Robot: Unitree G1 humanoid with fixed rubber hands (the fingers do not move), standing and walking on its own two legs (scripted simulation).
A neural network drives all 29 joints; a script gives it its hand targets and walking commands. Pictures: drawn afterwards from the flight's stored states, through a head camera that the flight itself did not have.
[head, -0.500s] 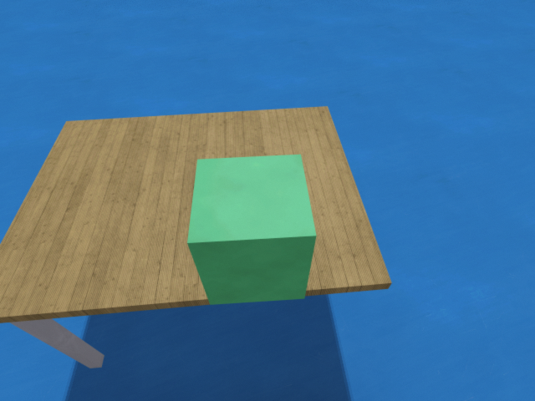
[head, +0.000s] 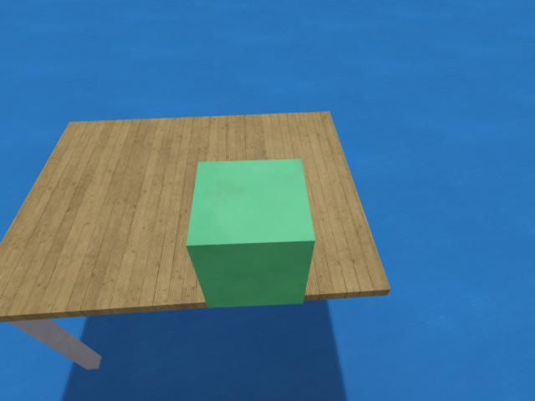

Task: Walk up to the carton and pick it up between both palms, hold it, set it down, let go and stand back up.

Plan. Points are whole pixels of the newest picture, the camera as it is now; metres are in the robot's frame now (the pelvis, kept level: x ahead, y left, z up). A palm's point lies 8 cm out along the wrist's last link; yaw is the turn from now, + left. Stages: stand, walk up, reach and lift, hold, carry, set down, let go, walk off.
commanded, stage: walk up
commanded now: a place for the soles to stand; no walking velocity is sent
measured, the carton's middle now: (253, 236) +0.45 +0.04 -0.09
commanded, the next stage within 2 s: reach and lift in 0.14 s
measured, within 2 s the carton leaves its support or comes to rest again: neither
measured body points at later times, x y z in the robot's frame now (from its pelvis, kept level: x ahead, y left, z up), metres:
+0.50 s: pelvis -0.05 +0.02 -0.02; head -0.04 +0.03 +0.43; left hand +0.14 +0.26 -0.10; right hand +0.17 -0.22 -0.10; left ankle -0.04 +0.14 -0.74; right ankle -0.02 -0.09 -0.74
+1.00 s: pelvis -0.05 +0.00 -0.01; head -0.05 +0.01 +0.44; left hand +0.14 +0.24 -0.10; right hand +0.11 -0.22 -0.11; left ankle -0.04 +0.14 -0.74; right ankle -0.02 -0.09 -0.74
